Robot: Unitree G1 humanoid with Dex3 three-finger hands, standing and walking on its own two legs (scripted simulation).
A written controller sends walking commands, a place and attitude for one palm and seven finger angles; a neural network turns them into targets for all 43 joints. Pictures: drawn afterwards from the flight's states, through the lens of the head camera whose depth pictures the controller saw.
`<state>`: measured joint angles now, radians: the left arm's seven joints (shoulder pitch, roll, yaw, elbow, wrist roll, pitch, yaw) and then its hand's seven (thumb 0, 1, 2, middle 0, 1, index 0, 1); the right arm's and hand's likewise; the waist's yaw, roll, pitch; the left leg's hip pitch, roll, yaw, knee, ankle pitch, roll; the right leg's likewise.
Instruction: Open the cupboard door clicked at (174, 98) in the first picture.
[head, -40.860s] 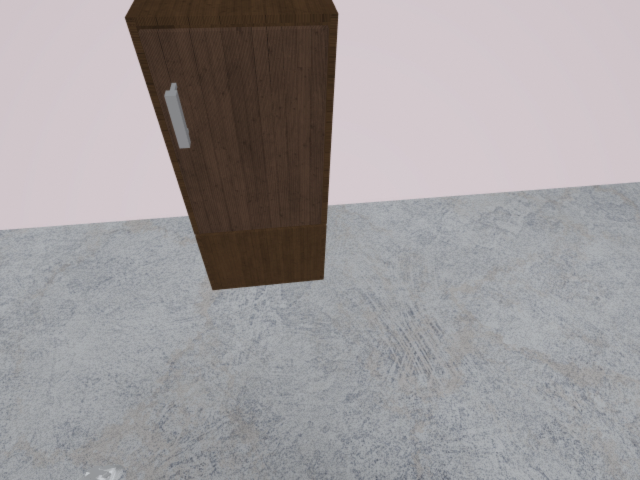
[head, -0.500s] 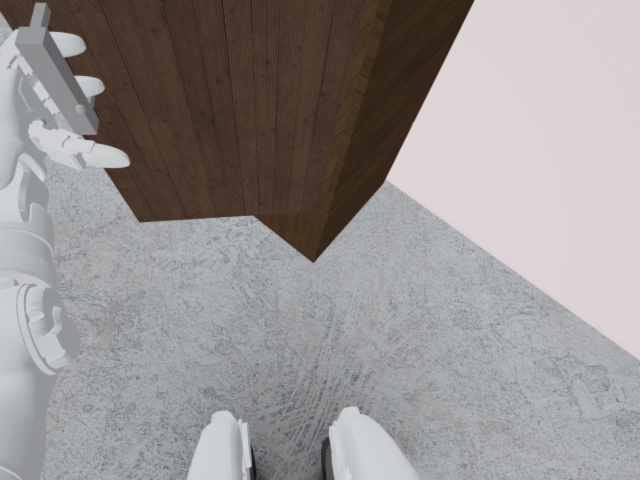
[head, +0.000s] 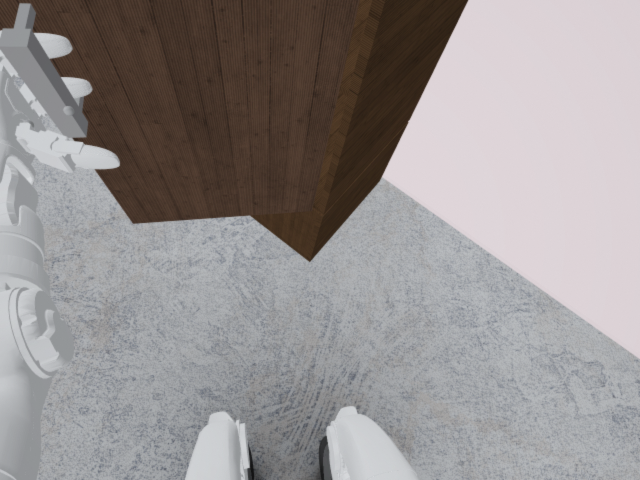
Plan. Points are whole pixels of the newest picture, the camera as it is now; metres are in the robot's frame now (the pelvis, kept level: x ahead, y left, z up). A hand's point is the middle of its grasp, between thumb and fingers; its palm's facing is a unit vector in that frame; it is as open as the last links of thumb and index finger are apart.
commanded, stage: close the thumb around the handle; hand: left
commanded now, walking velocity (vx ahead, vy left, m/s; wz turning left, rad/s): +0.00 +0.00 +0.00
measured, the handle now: (52, 75) +0.58 +0.25 +0.08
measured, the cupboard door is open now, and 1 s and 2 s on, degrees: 46 46 88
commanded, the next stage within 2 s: pull the door open along its arc in 0.78 s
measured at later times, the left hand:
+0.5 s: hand (71, 110) +0.53 +0.23 +0.08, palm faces +0.06 -1.00 -0.01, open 9.1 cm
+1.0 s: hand (71, 111) +0.53 +0.23 +0.08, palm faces +0.06 -1.00 -0.01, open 5.8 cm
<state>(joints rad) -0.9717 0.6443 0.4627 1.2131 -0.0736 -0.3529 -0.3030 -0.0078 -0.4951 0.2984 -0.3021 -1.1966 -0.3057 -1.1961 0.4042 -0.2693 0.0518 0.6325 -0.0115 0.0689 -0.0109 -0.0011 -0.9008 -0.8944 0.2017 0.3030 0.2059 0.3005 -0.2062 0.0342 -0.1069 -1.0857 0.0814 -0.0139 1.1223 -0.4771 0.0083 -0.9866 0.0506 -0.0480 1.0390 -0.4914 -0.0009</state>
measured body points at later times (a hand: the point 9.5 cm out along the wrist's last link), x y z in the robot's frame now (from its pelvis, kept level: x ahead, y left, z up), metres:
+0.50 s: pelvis +0.00 +0.00 +0.00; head +0.15 +0.03 +0.42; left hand +0.52 +0.28 +0.08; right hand -0.01 -0.26 -0.10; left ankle +0.02 +0.11 -0.65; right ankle -0.01 -0.13 -0.65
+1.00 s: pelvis +0.00 +0.00 +0.00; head +0.15 +0.03 +0.43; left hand +0.52 +0.28 +0.08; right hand -0.01 -0.26 -0.10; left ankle +0.02 +0.11 -0.65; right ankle -0.01 -0.13 -0.65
